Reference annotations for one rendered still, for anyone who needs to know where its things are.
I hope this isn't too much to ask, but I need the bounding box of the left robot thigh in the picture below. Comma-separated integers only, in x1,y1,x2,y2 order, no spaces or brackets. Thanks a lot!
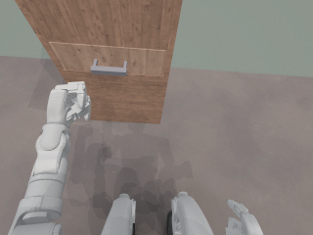
101,197,136,235

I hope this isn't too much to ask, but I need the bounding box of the right robot hand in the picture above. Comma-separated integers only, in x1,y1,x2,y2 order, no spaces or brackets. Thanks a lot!
225,200,264,235

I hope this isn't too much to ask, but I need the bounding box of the handle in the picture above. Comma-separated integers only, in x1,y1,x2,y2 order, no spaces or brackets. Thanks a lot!
90,59,127,76

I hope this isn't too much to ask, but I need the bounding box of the left robot upper arm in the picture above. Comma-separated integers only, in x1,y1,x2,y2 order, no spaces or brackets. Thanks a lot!
11,222,63,235

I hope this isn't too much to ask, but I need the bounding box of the left robot forearm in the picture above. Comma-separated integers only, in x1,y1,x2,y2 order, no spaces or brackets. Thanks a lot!
8,122,71,235

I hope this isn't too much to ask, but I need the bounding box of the cabinet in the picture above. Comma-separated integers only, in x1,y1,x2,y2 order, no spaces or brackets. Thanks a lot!
15,0,183,124

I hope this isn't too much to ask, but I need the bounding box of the drawer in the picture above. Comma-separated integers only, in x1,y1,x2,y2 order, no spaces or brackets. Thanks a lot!
48,41,166,76

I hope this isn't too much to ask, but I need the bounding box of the left robot hand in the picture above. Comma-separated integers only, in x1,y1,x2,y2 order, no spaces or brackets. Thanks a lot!
46,81,92,128

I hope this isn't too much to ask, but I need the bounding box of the right robot shin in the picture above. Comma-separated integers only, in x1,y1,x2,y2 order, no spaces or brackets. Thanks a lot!
171,192,188,235

